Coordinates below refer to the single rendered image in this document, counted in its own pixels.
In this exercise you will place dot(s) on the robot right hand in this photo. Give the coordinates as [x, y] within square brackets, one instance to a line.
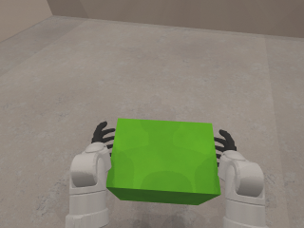
[228, 143]

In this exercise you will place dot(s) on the carton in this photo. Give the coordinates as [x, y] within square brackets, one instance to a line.
[163, 162]

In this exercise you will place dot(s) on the right robot forearm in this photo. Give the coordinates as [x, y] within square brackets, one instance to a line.
[244, 191]

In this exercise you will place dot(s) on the robot left hand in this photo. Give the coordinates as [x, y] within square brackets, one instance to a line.
[98, 135]

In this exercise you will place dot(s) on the left robot forearm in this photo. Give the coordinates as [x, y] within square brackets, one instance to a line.
[87, 185]

